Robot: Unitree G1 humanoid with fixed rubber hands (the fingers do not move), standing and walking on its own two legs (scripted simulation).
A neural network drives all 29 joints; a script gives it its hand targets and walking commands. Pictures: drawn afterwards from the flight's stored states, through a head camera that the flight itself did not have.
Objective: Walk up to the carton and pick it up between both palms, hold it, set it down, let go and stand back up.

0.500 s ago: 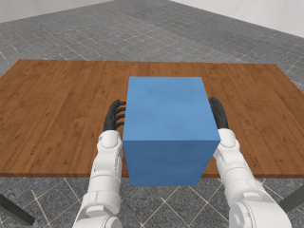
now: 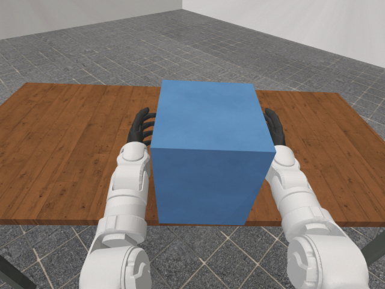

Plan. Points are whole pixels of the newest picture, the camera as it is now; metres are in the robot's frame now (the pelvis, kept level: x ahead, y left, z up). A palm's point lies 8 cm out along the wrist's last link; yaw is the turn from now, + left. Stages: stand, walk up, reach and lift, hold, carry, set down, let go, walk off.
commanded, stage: reach and lift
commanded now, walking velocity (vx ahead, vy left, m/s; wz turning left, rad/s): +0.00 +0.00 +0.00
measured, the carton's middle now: (204, 155) +0.41 -0.01 +0.11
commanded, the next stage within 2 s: hold in 1.98 s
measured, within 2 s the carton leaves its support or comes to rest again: neither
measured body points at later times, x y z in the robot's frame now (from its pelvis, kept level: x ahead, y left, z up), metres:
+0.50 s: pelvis +0.00 +0.02 +0.00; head -0.04 +0.04 +0.44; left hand +0.39 +0.16 +0.18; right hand +0.40 -0.13 +0.19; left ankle +0.01 +0.13 -0.75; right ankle +0.02 -0.11 -0.75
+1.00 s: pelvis +0.00 +0.00 +0.00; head -0.06 +0.03 +0.44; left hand +0.39 +0.16 +0.22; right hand +0.40 -0.13 +0.24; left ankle +0.01 +0.13 -0.75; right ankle +0.02 -0.11 -0.75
